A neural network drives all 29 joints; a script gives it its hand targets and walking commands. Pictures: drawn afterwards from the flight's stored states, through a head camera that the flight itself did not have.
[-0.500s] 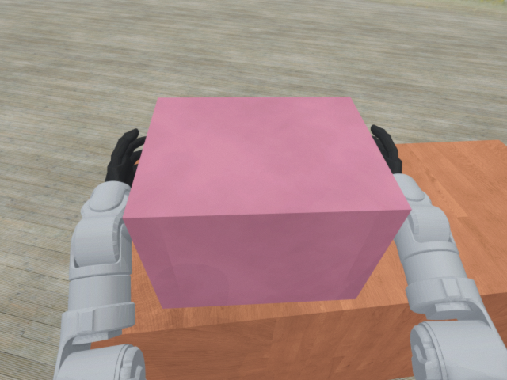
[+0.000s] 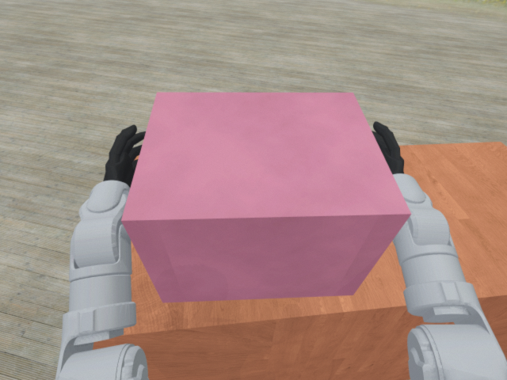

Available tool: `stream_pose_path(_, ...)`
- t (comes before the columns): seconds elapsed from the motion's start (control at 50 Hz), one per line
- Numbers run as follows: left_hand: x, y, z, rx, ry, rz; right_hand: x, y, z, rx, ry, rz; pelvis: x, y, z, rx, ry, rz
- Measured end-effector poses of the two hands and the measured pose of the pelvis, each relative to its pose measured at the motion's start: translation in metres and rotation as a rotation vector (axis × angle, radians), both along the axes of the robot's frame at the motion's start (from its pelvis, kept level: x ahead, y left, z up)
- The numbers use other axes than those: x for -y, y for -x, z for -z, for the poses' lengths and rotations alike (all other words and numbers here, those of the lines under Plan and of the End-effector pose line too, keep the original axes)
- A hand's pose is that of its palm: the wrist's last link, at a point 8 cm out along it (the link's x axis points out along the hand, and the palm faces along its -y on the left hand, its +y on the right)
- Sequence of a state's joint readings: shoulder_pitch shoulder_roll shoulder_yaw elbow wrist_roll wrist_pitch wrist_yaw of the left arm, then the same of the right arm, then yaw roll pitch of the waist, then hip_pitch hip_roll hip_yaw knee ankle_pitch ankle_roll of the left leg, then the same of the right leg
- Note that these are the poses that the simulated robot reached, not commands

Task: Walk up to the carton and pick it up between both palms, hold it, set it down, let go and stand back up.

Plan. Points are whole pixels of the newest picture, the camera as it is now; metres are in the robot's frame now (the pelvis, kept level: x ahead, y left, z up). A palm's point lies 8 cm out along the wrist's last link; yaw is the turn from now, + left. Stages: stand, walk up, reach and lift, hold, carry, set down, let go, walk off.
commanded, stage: set down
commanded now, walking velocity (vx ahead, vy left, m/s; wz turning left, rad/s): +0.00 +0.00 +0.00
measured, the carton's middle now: (258, 197) +0.35 +0.00 +0.15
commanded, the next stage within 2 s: none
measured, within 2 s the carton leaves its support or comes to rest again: neither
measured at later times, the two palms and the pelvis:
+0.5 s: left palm (125, 193) +0.37 +0.21 +0.13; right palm (364, 190) +0.38 -0.18 +0.13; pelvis +0.02 +0.00 +0.00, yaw +1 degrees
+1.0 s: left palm (131, 200) +0.38 +0.21 +0.10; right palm (357, 198) +0.40 -0.18 +0.10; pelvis +0.02 +0.01 +0.00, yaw +0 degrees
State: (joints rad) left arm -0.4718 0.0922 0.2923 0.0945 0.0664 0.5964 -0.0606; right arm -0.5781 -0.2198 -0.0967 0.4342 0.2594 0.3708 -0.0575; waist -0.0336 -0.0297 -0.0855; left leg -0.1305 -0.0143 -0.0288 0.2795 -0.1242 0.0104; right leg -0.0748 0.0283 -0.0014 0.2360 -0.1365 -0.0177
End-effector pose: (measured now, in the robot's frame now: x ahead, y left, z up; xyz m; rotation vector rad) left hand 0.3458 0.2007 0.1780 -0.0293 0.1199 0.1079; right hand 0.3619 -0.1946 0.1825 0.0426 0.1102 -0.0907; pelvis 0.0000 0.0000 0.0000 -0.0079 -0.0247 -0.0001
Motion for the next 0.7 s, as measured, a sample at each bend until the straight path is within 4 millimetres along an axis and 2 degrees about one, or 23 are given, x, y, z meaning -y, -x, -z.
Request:
stream_pose_path(0.12, -0.005, -0.008, 0.006, 0.029, -0.025, 0.018, -0.003, -0.005, 0.014, 0.037, 0.045, -0.013, 0.000, -0.002, 0.000, 0.017, -0.005, -0.007)
stream_pose_path(0.24, -0.009, -0.014, 0.028, 0.004, -0.060, 0.014, -0.007, -0.010, 0.047, 0.017, 0.073, -0.015, -0.001, -0.007, 0.000, 0.004, -0.004, -0.017)
stream_pose_path(0.3, -0.010, -0.015, 0.038, 0.004, -0.057, 0.006, -0.008, -0.012, 0.055, 0.022, 0.076, -0.014, -0.002, -0.010, 0.000, -0.006, 0.000, -0.019)
stream_pose_path(0.4, -0.011, -0.017, 0.046, 0.004, -0.057, -0.008, -0.010, -0.018, 0.057, 0.026, 0.086, -0.017, -0.003, -0.014, 0.000, -0.014, 0.002, -0.016)
stream_pose_path(0.58, -0.012, -0.026, 0.048, -0.002, -0.051, 0.000, -0.011, -0.026, 0.055, 0.019, 0.116, -0.017, -0.005, -0.019, 0.000, -0.014, 0.002, -0.012)
stream_pose_path(0.7, -0.013, -0.029, 0.055, -0.019, -0.050, 0.004, -0.012, -0.028, 0.061, 0.004, 0.124, -0.023, -0.007, -0.019, 0.000, -0.017, 0.002, -0.008)
